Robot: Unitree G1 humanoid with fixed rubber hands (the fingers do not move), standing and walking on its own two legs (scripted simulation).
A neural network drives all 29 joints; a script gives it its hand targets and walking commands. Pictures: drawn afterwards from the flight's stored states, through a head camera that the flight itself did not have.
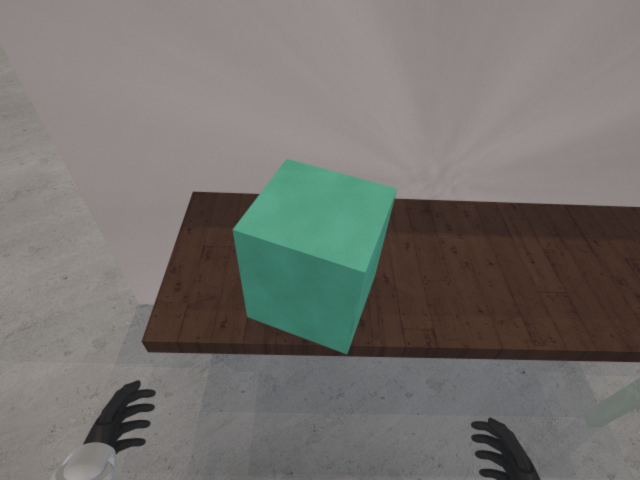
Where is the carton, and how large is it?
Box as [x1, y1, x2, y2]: [233, 159, 396, 353]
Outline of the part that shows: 286,159 233,228 233,235 247,316 344,353 347,353 375,273 396,188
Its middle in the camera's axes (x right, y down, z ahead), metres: +0.00 +0.04 +0.71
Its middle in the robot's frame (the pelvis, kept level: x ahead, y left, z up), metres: +0.51 +0.01 -0.07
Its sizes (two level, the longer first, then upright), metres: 0.210 0.200 0.250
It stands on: a table, 0.55 m high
